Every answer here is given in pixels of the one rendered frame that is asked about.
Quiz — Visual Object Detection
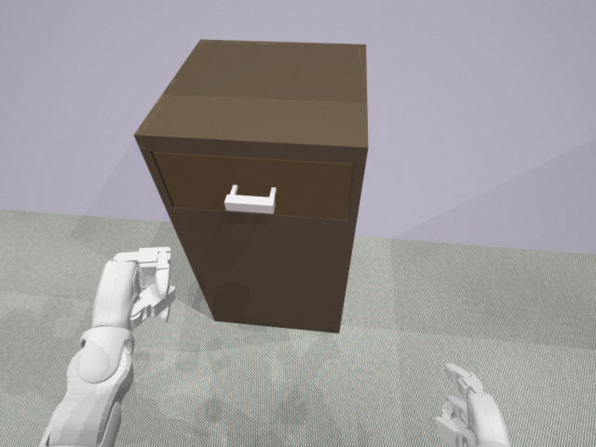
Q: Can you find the robot right hand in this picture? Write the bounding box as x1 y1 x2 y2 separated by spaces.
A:
436 363 511 447

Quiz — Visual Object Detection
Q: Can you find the handle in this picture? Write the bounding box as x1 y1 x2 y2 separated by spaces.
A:
224 185 277 214

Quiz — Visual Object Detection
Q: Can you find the robot left hand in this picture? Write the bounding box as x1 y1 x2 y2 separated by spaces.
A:
91 247 175 333

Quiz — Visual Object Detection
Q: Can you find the left robot forearm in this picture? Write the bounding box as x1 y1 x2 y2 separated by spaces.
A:
38 326 135 447

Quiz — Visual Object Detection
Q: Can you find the drawer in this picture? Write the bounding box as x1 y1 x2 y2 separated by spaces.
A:
153 152 353 219

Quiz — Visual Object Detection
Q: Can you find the cabinet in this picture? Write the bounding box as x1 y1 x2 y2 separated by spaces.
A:
134 39 369 333

